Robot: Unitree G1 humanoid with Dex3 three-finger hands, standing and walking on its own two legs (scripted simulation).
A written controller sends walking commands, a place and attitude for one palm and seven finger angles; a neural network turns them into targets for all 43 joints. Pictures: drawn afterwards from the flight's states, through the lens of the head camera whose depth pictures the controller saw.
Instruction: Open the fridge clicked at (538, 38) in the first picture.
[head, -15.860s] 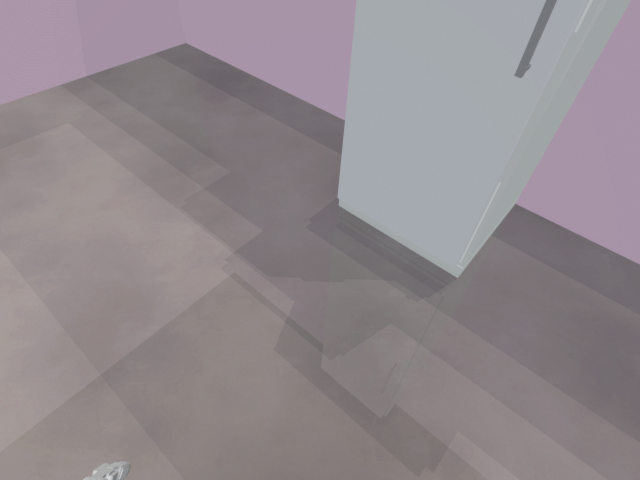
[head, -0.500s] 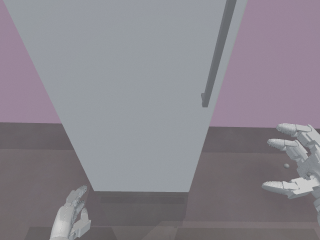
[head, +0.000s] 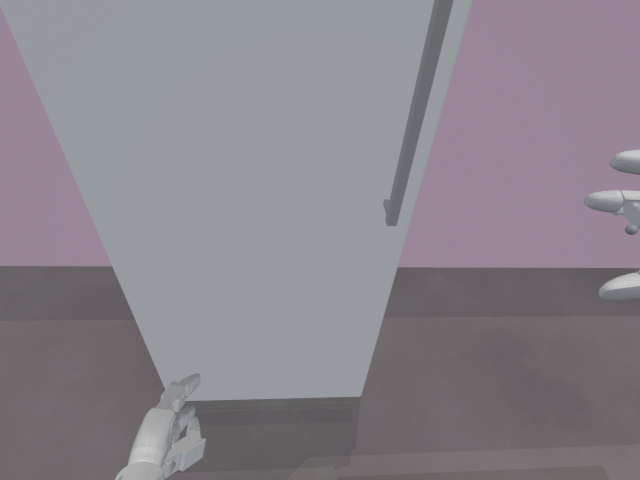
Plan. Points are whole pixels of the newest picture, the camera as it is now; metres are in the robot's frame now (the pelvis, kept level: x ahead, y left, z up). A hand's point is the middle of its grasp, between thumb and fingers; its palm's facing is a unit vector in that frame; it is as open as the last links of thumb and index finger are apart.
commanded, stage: raise the hand to about handle height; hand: right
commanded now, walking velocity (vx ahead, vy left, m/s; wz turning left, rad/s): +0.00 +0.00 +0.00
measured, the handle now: (411, 116) +0.53 -0.13 +0.25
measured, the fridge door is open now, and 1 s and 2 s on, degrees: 0 0 0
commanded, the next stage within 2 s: move the hooked fingers beside the handle in 0.46 s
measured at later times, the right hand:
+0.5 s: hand (567, 244) +0.29 -0.25 +0.22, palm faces +0.06 +0.99 -0.12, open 14.0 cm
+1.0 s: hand (535, 205) +0.34 -0.24 +0.23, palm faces +0.01 +1.00 -0.06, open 14.0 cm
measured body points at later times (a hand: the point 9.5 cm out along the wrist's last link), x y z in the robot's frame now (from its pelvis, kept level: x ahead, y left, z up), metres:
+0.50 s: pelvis +0.00 +0.02 +0.00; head -0.03 +0.05 +0.44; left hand +0.21 +0.24 -0.07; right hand +0.28 -0.31 +0.23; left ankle +0.00 +0.11 -0.74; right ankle +0.03 -0.09 -0.74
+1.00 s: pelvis +0.02 +0.00 +0.00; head -0.01 +0.02 +0.45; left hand +0.21 +0.22 -0.07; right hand +0.33 -0.29 +0.24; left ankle +0.00 +0.11 -0.74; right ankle +0.03 -0.09 -0.74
